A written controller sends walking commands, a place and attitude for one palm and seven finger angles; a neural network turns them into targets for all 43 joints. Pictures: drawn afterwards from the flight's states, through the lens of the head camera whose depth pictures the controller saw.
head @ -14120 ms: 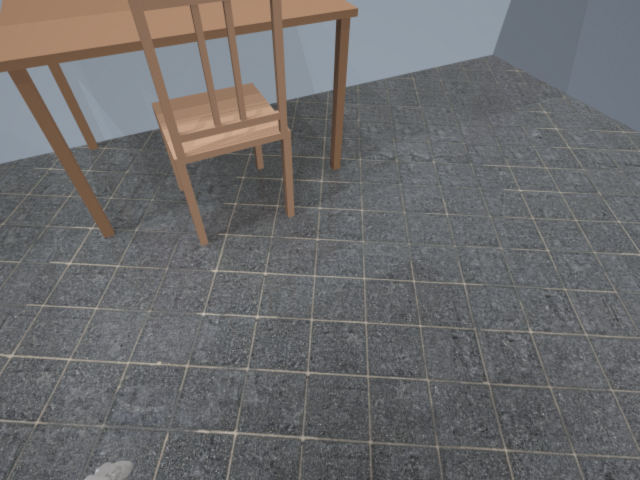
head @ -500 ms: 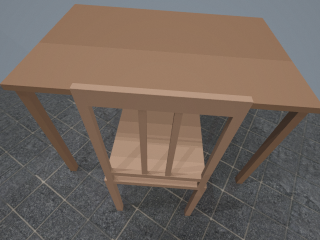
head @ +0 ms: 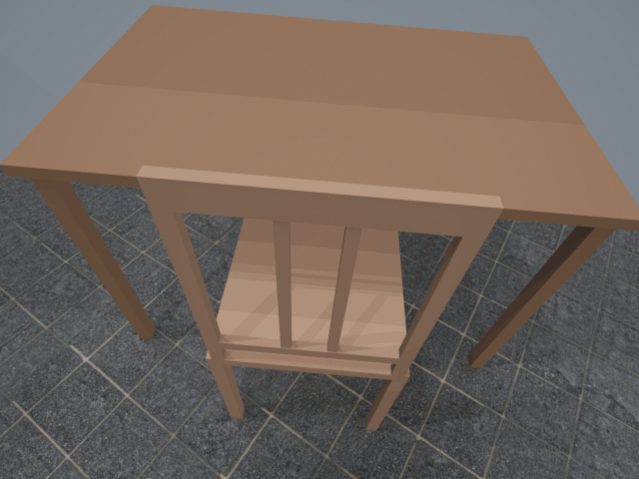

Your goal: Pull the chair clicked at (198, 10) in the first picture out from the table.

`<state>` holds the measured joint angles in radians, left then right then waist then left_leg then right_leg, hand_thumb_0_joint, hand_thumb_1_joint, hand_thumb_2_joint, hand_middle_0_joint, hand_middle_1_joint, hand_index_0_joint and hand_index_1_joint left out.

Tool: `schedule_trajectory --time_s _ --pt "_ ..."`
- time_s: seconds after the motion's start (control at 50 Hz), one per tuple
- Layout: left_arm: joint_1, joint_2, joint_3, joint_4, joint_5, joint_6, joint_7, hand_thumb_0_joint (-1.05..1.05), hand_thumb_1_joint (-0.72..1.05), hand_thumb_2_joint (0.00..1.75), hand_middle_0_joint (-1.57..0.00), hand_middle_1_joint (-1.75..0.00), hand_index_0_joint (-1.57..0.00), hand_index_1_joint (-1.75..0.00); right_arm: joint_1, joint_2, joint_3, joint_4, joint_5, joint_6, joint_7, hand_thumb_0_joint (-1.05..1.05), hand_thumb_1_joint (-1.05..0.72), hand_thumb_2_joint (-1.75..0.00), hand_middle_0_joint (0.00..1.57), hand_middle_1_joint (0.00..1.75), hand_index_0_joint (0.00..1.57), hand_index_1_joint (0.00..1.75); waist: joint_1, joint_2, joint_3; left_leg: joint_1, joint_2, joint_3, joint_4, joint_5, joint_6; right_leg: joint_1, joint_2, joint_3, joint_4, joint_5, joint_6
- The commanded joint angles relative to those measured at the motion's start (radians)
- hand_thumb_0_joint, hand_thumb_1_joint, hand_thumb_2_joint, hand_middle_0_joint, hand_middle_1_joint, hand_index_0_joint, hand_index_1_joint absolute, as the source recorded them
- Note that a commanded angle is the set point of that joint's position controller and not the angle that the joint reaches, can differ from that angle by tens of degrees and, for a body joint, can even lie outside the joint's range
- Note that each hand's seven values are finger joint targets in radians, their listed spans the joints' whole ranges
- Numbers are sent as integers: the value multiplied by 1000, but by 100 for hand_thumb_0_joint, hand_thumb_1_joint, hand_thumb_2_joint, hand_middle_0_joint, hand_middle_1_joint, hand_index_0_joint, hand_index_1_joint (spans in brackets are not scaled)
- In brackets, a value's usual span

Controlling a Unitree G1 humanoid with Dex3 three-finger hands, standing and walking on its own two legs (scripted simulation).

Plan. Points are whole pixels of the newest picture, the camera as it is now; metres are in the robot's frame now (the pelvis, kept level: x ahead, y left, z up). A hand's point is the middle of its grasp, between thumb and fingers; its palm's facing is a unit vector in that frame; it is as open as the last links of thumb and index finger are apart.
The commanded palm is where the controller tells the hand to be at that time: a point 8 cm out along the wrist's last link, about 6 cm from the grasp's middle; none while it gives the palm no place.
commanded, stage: shuffle to correct the standing spot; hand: left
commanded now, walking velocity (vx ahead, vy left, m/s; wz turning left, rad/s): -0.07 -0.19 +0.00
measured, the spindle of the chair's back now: (284, 294) +0.39 +0.09 -0.06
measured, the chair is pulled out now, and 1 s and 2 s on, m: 0.00 0.00 0.00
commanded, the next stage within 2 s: come to a stop and stand still in 0.34 s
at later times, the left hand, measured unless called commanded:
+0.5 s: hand out of the picture -0.01 +0.09 -0.19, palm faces -0.01 -0.98 -0.22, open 7.4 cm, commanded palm none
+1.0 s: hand out of the picture -0.03 +0.10 -0.17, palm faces +0.03 -0.97 -0.26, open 7.3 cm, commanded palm none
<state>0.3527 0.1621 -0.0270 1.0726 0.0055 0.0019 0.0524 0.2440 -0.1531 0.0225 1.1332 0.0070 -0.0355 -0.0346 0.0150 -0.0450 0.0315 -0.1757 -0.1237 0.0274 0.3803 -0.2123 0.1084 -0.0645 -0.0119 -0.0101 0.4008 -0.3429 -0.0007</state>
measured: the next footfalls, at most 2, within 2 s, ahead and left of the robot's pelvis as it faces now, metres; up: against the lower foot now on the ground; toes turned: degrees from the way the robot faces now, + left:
right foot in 0.34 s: +0.00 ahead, -0.18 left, +0.00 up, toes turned -2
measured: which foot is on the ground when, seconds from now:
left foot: down 0.00-1.00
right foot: down 0.00-0.10, up 0.12-0.32, down 0.34-1.00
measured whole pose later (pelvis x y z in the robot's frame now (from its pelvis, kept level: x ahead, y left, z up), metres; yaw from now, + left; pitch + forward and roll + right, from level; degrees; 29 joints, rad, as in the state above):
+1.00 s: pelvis -0.06 -0.09 -0.01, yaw +1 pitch -2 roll -1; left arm 0.27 0.17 0.00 1.00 0.01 0.00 0.06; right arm 0.24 -0.20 -0.03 0.99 0.00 0.02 -0.02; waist -0.02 0.04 0.06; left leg -0.23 0.00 0.06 0.55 -0.29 0.01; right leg -0.24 0.01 -0.10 0.53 -0.26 -0.04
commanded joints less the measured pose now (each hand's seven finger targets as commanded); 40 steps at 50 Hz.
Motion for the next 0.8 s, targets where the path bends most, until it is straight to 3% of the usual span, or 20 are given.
schedule_trajectory --time_s 0.0,0.1,0.18,0.24,0.28,0.3,0.34,0.36,0.38,0.42,0.44,0.48,0.52,0.56,0.58,0.6,0.62,0.7,0.72,0.78 --pt "100 89 22 -26 3 3 2 0 90 90 -20 -30 -20 -30 64 -131 -33 -20 -4 -9 -18 0 -90 -90 20 30 20 30 -12 71 -9 158 279 -258 -39 480 -47 -163 -49 35 -9 120 -9" --pt "78 102 37 -59 14 30 -8 0 90 90 -20 -30 -20 -30 79 -163 -57 -19 -8 6 -30 0 -90 -90 20 30 20 30 -21 97 -9 137 384 -356 -79 389 26 -271 -25 26 155 -74 -9" --pt "56 115 51 -87 25 47 -20 0 90 90 -20 -30 -20 -30 46 -187 -76 -38 -16 15 -28 0 -90 -90 20 30 20 30 -15 81 -37 37 440 -351 -75 270 94 -306 -35 36 320 -162 -6" --pt "69 101 58 -89 25 51 -29 0 90 90 -20 -30 -20 -30 -17 -195 -86 -57 -21 27 -19 0 -90 -90 20 30 20 30 6 99 -40 -105 397 -263 -61 53 45 -211 -30 21 229 -58 -5" --pt "81 110 62 -83 27 47 -34 0 90 90 -20 -30 -20 -30 -44 -189 -86 -69 -21 37 -10 0 -90 -90 20 30 20 30 15 80 26 -249 323 -192 -19 -155 -18 -136 -27 28 86 39 -15" --pt "70 129 63 -88 29 43 -32 0 90 90 -20 -30 -20 -30 -27 -165 -84 -71 -21 43 -4 0 -90 -90 20 30 20 30 6 22 53 -283 255 -147 38 -255 -50 -158 -57 92 5 -17 -34" --pt "14 189 68 -121 30 47 -30 0 90 90 -20 -30 -20 -30 12 -110 -74 -82 -23 51 4 0 -90 -90 20 30 20 30 -21 -106 65 -258 130 -12 210 -287 -86 -282 -164 222 -122 -232 -112" --pt "-8 204 72 -132 29 46 -28 0 90 90 -20 -30 -20 -30 30 -91 -73 -79 -24 57 4 0 -90 -90 20 30 20 30 -28 -137 49 -206 116 24 324 -270 -88 -350 -210 259 -196 -357 -143" --pt "-37 202 75 -149 30 47 -24 0 90 90 -20 -30 -20 -30 45 -92 -75 -76 -25 61 1 0 -90 -90 20 30 20 30 -36 -154 41 -160 117 30 447 -244 -90 -415 -222 270 -231 -381 -159" --pt "-66 175 73 -163 30 44 -23 0 90 90 -20 -30 -20 -30 67 -90 -69 -68 -24 57 -3 0 -90 -90 20 30 20 30 -44 -104 32 -182 139 17 513 -225 -84 -352 -186 203 -167 -131 -183" --pt "-42 161 70 -154 28 37 -24 0 90 90 -20 -30 -20 -30 72 -80 -65 -70 -22 49 -4 0 -90 -90 20 30 20 30 -36 -75 6 -198 144 21 469 -230 -85 -275 -182 184 -115 23 -196" --pt "-6 143 56 -124 20 11 -17 0 90 90 -20 -30 -20 -30 72 -43 -43 -65 -18 35 1 0 -90 -90 20 30 20 30 -24 0 -17 -154 152 8 264 -214 -94 -187 -194 181 -59 189 -187" --pt "-5 135 45 -108 7 -7 -11 0 90 90 -20 -30 -20 -30 109 -35 -23 -40 -12 14 2 0 -90 -90 20 30 20 30 -25 71 -32 -43 166 -24 -12 -14 -90 -134 -149 134 34 365 -123" --pt "18 104 41 -100 -5 -19 -10 0 90 90 -20 -30 -20 -30 90 -78 -24 -34 -11 -1 -8 0 -90 -90 20 30 20 30 10 134 -50 24 239 -66 44 356 -67 -113 -95 82 55 520 -50" --pt "21 114 47 -99 -3 -22 -4 0 90 90 -20 -30 -20 -30 94 -88 -24 -39 -8 6 -16 0 -90 -90 20 30 20 30 7 110 -54 32 243 -48 99 413 -72 -106 -116 96 50 637 -27" --pt "22 136 48 -84 -4 -20 -1 0 90 90 -20 -30 -20 -30 94 -74 -23 -34 -3 4 -16 0 -90 -90 20 30 20 30 8 192 -85 29 232 -41 100 449 -77 -59 -146 97 61 710 -22" --pt "16 153 54 -79 -6 -18 1 0 90 90 -20 -30 -20 -30 93 -72 -23 -41 -1 12 -18 0 -90 -90 20 30 20 30 9 183 -72 2 228 -37 101 412 -83 -36 -157 104 64 739 -27" --pt "27 168 61 -77 3 -11 5 0 90 90 -20 -30 -20 -30 88 -76 -33 -71 3 32 -15 0 -90 -90 20 30 20 30 12 17 -65 -66 205 -19 105 177 -96 8 -201 131 42 788 -43" --pt "21 169 60 -81 5 -9 6 0 90 90 -20 -30 -20 -30 90 -75 -36 -78 4 37 -12 0 -90 -90 20 30 20 30 6 -45 -69 -71 193 -17 113 111 -99 9 -212 144 25 762 -53" --pt "-11 170 60 -88 12 -3 7 0 90 90 -20 -30 -20 -30 93 -70 -43 -80 0 50 -5 0 -90 -90 20 30 20 30 -2 -140 -24 -105 159 -6 128 -95 -107 -31 -244 186 -42 590 -87"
